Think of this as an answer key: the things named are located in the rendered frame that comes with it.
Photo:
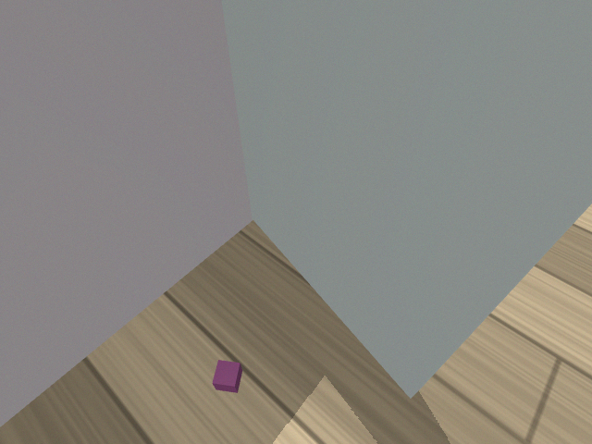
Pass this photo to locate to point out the cube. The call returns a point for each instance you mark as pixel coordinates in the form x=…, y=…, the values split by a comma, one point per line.
x=227, y=376

